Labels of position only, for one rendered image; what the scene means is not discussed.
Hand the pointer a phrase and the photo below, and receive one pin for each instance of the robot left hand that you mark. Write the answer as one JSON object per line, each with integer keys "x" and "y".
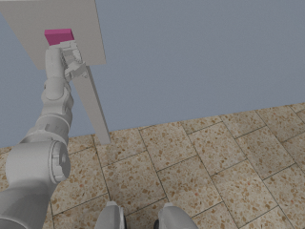
{"x": 56, "y": 65}

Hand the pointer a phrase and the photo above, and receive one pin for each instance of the button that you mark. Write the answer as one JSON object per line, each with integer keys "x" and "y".
{"x": 54, "y": 37}

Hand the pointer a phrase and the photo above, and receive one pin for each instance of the robot right thigh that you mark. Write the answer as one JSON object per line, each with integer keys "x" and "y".
{"x": 173, "y": 217}

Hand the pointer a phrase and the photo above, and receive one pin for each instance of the panel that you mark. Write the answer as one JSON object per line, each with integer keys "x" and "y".
{"x": 29, "y": 19}

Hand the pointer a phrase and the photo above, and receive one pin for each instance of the left robot upper arm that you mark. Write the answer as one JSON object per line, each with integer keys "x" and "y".
{"x": 34, "y": 170}

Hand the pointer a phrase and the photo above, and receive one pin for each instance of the left robot forearm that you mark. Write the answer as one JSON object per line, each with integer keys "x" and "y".
{"x": 54, "y": 122}

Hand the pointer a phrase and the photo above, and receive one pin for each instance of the robot left shin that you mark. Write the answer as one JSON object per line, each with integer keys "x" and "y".
{"x": 110, "y": 203}

